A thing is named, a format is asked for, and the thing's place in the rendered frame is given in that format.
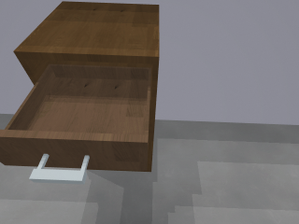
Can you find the handle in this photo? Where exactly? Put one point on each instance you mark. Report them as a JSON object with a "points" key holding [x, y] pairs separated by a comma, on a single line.
{"points": [[54, 176]]}

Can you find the drawer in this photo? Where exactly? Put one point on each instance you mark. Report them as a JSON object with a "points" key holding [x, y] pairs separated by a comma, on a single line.
{"points": [[75, 111]]}

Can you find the cabinet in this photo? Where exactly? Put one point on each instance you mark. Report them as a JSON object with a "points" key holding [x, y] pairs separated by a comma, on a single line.
{"points": [[97, 34]]}

